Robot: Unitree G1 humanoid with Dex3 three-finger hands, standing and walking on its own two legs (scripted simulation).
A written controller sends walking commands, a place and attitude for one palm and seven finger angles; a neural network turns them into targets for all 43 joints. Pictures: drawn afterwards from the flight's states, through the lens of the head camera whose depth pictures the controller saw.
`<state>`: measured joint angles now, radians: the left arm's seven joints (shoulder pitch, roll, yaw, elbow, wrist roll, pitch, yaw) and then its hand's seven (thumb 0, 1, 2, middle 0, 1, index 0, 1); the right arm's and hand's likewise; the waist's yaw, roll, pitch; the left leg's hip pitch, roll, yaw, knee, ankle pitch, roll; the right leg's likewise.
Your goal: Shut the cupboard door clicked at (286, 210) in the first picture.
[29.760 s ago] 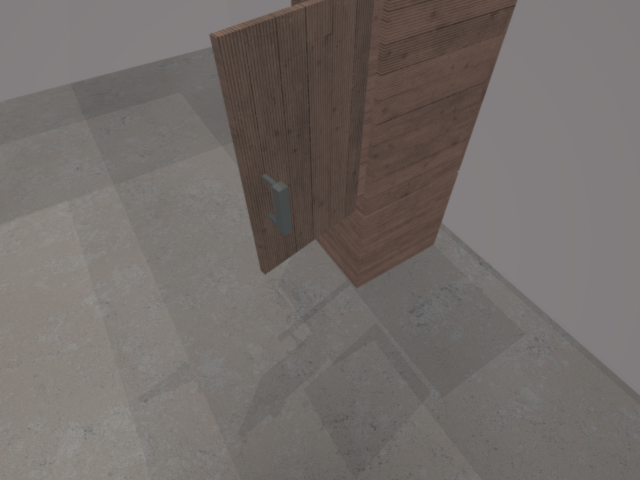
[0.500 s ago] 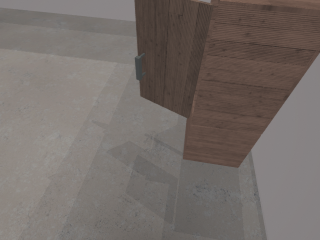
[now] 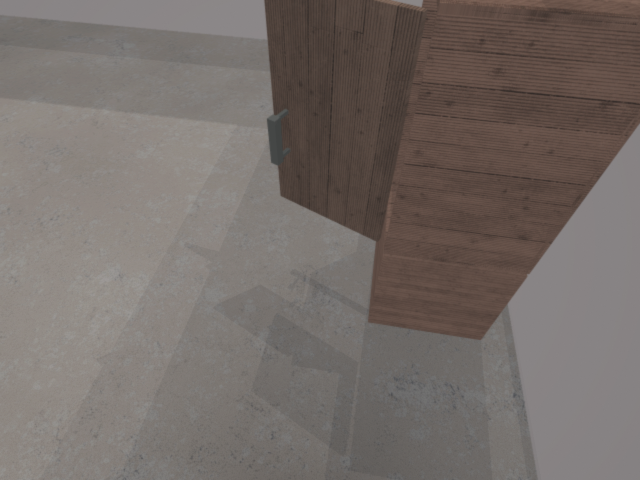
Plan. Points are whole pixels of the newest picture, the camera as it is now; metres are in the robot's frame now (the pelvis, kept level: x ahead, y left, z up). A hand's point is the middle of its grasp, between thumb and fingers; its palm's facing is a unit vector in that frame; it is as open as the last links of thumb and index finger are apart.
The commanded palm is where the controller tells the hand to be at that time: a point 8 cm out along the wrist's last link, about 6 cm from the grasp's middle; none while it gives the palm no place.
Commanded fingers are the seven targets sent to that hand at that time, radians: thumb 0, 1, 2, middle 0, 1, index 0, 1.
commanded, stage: look to check the result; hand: left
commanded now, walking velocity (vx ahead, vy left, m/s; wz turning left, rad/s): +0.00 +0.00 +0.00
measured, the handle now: (280, 137) +0.90 +0.15 -0.11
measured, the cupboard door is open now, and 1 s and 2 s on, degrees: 67 67 67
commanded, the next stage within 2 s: walk to a spot facing it in 0.06 s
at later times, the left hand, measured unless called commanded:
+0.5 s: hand out of the picture +0.01 +0.20 -0.20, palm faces +0.17 -0.96 -0.21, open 7.4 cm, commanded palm none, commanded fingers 0.00 0.90 0.90 -0.20 -0.30 -0.20 -0.30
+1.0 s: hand out of the picture +0.04 +0.25 -0.16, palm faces +0.41 -0.87 -0.28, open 7.4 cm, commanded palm none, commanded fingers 0.00 0.90 0.90 -0.20 -0.30 -0.20 -0.30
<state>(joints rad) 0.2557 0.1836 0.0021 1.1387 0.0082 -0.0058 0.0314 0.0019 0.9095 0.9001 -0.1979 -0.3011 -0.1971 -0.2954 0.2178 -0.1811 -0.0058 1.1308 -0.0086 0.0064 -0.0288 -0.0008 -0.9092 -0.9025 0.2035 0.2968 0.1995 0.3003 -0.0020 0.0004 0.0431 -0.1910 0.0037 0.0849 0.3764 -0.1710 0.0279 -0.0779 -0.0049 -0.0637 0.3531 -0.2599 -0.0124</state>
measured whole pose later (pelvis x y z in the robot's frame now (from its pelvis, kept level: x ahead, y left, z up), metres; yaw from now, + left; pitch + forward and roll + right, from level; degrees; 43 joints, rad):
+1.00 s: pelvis +0.00 +0.00 -0.01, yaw +26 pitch +3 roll -2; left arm 0.09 0.24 0.06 0.86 0.02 0.05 0.02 0.00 0.91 0.90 -0.20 -0.30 -0.20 -0.30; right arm 0.22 -0.23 -0.08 0.93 -0.03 0.06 0.00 0.00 -0.91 -0.90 0.21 0.30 0.20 0.30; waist -0.04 0.03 0.08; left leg -0.37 -0.08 -0.17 0.45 -0.12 0.03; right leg -0.39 0.00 0.03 0.77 -0.39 0.06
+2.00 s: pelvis +0.11 +0.05 -0.01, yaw +64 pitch +1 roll +1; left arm 0.27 0.18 0.05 0.89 0.03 -0.03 0.00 0.00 0.91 0.90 -0.20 -0.30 -0.20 -0.30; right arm 0.24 -0.25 -0.08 0.96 -0.03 0.05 0.04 0.01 -0.91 -0.90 0.20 0.30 0.20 0.30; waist -0.03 0.03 0.05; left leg -0.55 0.03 0.00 1.21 -0.32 -0.01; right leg -0.22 -0.10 -0.19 0.50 -0.29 0.01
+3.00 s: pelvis +0.21 +0.39 -0.01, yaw +76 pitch +1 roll +0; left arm 0.21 0.17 0.06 0.96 0.02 0.01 0.02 -0.01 0.95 0.90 -0.20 -0.30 -0.20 -0.30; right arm 0.19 -0.19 -0.05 0.98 -0.02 0.04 -0.02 0.00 -0.91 -0.90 0.20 0.30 0.20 0.30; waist 0.00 0.01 0.09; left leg -0.46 0.04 0.01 1.01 -0.39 -0.04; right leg -0.33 0.03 -0.01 0.43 -0.11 -0.05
